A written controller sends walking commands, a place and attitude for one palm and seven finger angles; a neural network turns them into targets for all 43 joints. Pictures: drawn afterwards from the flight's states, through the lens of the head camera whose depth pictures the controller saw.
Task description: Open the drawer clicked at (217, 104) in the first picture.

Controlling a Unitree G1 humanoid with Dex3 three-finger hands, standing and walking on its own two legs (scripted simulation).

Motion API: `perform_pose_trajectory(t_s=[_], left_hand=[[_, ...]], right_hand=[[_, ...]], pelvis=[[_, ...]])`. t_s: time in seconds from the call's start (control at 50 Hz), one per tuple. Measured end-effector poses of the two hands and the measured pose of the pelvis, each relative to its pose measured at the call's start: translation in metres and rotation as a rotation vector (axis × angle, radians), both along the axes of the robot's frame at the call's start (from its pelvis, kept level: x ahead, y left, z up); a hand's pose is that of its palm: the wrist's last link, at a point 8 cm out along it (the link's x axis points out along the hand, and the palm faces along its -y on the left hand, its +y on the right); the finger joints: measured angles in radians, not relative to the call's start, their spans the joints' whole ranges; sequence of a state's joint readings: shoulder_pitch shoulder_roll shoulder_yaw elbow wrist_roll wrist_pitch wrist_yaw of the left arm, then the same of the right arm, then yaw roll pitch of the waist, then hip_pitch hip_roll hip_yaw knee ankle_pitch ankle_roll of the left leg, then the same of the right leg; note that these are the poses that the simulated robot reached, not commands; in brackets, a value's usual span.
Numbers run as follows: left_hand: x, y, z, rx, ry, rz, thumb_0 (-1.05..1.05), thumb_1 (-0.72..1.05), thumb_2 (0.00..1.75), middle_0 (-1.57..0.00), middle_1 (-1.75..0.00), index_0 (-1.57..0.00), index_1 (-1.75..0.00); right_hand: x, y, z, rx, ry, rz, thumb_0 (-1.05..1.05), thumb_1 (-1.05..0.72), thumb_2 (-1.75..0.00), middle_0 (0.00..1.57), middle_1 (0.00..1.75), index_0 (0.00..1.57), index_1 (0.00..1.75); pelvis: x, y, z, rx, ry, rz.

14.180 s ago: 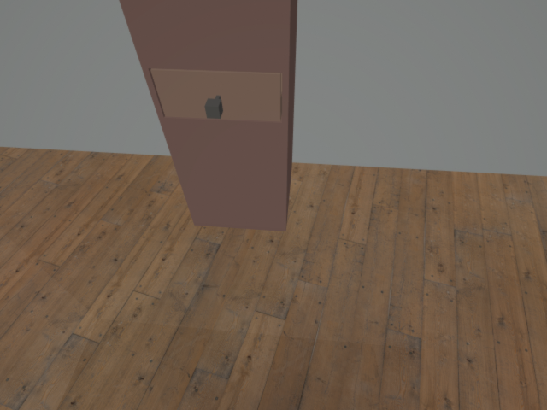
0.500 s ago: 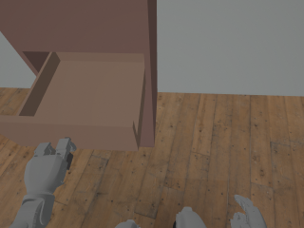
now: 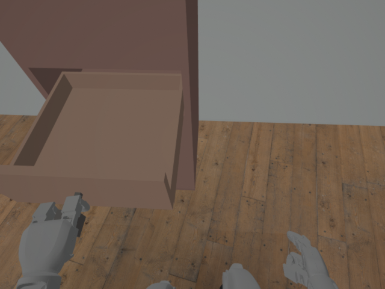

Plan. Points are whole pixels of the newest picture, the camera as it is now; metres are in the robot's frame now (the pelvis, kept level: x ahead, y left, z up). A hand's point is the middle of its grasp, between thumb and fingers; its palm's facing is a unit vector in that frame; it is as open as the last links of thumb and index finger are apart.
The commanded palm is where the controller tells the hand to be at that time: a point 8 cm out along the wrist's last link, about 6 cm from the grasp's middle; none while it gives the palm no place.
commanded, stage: open the thumb to release the handle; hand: left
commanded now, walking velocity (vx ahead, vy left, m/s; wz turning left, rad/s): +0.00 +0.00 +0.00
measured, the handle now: (72, 213) +0.26 +0.27 -0.01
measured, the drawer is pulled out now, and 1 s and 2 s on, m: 0.30 0.30 0.30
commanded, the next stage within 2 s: lift the hand off the handle in 0.46 s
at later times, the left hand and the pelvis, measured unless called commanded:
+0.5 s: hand (65, 243) +0.20 +0.27 -0.02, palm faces -0.02 -0.01 -1.00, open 12.7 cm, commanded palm +0.18 +0.28 +0.03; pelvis -0.02 -0.01 +0.00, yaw +2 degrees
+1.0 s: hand (68, 233) +0.22 +0.26 -0.01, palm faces -0.01 -0.01 -1.00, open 13.8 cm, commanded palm +0.20 +0.27 +0.04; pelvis -0.03 -0.02 +0.00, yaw +2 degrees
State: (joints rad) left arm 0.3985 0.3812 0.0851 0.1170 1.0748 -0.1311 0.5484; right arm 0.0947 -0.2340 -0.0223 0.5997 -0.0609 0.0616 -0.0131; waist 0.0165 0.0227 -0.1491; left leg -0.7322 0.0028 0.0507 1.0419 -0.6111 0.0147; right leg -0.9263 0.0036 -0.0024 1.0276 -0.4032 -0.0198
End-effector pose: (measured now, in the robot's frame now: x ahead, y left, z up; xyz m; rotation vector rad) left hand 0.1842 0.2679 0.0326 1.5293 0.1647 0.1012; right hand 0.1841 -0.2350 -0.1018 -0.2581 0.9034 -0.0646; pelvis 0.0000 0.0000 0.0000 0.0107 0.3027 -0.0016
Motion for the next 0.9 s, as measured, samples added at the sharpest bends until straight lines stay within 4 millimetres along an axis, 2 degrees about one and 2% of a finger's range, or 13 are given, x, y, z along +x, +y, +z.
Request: perform_pose_trajectory(t_s=[0.14,0.22,0.46,0.54,0.68,0.9], left_hand=[[0.0,0.0,0.001,0.019,-0.03,-0.009,0.06,0.46,0.7,-0.41,-1.33,-0.26,-1.31],[-0.001,0.0,0.003,0.026,-0.032,-0.006,0.04,0.37,0.67,-0.39,-1.31,-0.3,-1.29],[0.001,-0.001,0.004,0.027,-0.023,0.005,0.01,-0.24,0.41,-0.34,-1.23,-0.34,-1.24],[0.0,-0.002,0.004,0.027,-0.02,0.012,0.01,-0.37,0.36,-0.33,-1.21,-0.33,-1.23],[0.0,-0.005,0.005,0.027,-0.02,0.015,0.0,-0.47,0.31,-0.33,-1.2,-0.32,-1.2],[0.017,-0.007,0.008,0.034,-0.035,0.001,0.0,-0.49,0.3,-0.32,-1.2,-0.32,-1.2]], right_hand=[[-0.006,-0.006,-0.01,-0.025,0.042,0.012,0.01,-0.91,-0.9,0.2,0.3,0.2,0.3],[-0.011,-0.008,-0.012,-0.023,0.05,0.004,0.01,-0.91,-0.9,0.2,0.3,0.2,0.3],[-0.026,-0.011,-0.015,-0.02,0.05,0.005,0.01,-0.91,-0.9,0.2,0.3,0.2,0.3],[-0.03,-0.015,-0.014,-0.017,0.04,-0.003,0.01,-0.91,-0.9,0.2,0.3,0.2,0.3],[-0.038,-0.021,-0.013,-0.026,0.026,-0.009,0.01,-0.91,-0.9,0.2,0.3,0.2,0.3],[-0.047,-0.026,-0.015,-0.026,0.039,-0.025,0.01,-0.91,-0.9,0.2,0.3,0.2,0.3]], pelvis=[[-0.004,-0.001,-0.003,0.0,0.0,0.011],[-0.007,-0.003,-0.003,0.003,-0.006,0.014],[-0.02,-0.011,-0.002,0.012,-0.019,0.026],[-0.024,-0.013,-0.002,0.015,-0.025,0.024],[-0.029,-0.016,-0.001,0.019,-0.033,0.028],[-0.034,-0.019,-0.001,0.023,-0.032,0.027]])
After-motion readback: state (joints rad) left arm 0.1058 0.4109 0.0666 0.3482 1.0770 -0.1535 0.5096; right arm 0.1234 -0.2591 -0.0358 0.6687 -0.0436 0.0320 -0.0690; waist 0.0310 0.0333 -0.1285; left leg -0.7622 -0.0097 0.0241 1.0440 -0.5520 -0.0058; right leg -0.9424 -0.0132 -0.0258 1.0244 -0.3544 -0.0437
